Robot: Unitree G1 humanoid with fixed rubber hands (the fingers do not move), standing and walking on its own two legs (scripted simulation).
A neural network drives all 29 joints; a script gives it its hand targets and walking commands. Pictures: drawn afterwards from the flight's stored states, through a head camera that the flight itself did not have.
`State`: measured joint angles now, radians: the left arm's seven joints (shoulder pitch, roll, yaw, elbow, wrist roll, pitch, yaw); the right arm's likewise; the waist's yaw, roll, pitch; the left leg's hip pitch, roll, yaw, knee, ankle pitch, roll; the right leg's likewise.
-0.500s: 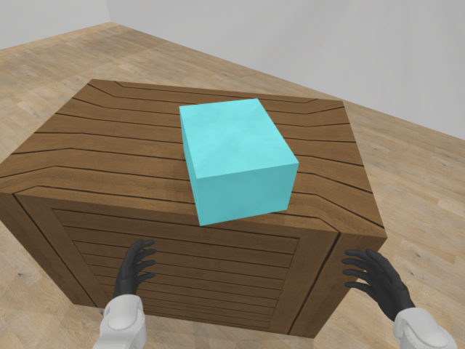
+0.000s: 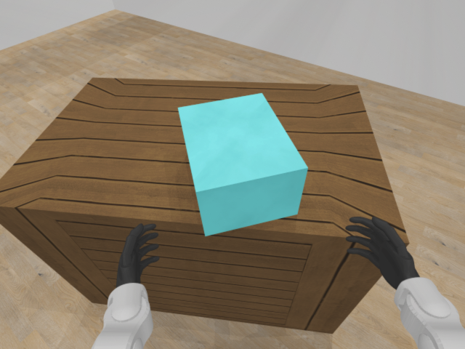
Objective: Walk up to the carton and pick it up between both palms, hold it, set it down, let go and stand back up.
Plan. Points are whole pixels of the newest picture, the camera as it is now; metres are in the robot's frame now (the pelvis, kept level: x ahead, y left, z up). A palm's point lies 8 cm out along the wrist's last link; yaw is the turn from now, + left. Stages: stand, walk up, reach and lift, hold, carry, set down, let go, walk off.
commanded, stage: reach and lift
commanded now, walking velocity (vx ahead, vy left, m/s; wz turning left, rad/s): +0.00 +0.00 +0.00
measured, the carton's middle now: (235, 159) +0.53 +0.00 +0.01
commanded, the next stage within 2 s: none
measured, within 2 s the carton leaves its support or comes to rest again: neither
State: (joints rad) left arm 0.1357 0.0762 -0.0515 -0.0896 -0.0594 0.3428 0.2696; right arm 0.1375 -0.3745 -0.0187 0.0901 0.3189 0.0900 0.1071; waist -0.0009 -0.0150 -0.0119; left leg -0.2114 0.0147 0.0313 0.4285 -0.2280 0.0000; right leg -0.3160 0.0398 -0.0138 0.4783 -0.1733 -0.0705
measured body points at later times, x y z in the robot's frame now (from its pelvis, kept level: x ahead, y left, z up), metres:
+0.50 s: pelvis +0.02 +0.01 +0.00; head +0.04 +0.01 +0.45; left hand +0.31 +0.20 +0.08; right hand +0.34 -0.23 +0.09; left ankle +0.00 +0.14 -0.74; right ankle +0.05 -0.07 -0.74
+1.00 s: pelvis +0.03 +0.01 +0.00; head +0.06 +0.01 +0.45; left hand +0.38 +0.21 +0.11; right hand +0.43 -0.21 +0.12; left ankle +0.00 +0.14 -0.74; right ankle +0.05 -0.07 -0.74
